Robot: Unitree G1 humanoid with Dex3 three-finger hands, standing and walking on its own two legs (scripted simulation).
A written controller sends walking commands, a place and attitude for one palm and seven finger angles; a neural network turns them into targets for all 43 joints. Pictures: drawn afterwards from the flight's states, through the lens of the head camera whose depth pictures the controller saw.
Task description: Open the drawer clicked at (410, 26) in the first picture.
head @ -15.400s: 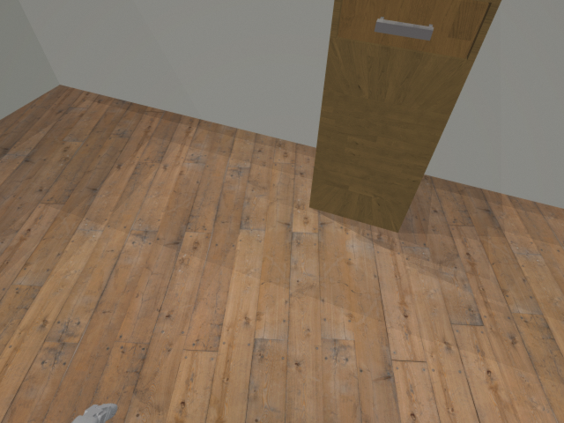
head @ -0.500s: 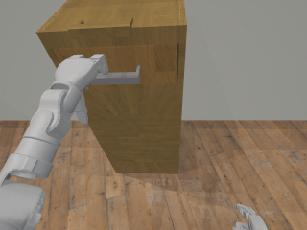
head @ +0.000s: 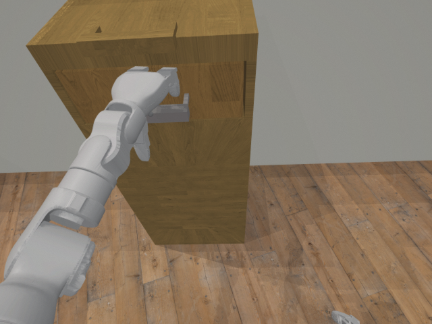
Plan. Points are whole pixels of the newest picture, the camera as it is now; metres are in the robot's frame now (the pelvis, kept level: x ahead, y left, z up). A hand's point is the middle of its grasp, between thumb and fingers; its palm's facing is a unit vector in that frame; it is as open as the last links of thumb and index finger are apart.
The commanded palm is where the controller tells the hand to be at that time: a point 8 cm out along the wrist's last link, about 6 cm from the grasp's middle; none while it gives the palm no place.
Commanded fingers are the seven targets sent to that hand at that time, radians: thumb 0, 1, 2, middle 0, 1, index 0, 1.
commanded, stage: move the hooked fingers above the handle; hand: left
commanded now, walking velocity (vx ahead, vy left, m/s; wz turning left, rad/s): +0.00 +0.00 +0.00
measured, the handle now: (153, 106) +0.52 +0.17 +0.11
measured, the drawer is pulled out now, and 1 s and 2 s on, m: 0.00 0.00 0.00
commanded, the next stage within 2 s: none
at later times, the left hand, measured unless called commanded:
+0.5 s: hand (130, 114) +0.44 +0.18 +0.16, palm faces -0.01 +0.02 -1.00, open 13.8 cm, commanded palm +0.44 +0.18 +0.24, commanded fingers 0.00 -0.50 0.30 -0.30 -1.20 -0.30 -1.20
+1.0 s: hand (133, 104) +0.46 +0.18 +0.17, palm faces +0.00 +0.00 -1.00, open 13.8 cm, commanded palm +0.45 +0.19 +0.24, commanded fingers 0.00 -0.50 0.30 -0.30 -1.20 -0.30 -1.20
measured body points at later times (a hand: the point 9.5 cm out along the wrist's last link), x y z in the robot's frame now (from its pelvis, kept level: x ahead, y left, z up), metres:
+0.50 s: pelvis -0.01 -0.02 +0.00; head +0.03 -0.05 +0.45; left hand +0.44 +0.18 +0.21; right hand +0.11 -0.28 -0.13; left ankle -0.04 +0.08 -0.74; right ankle -0.01 -0.11 -0.74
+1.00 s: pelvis -0.01 -0.01 +0.00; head +0.03 -0.04 +0.45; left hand +0.46 +0.18 +0.22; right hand +0.07 -0.27 -0.14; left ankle -0.04 +0.08 -0.74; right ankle -0.01 -0.11 -0.74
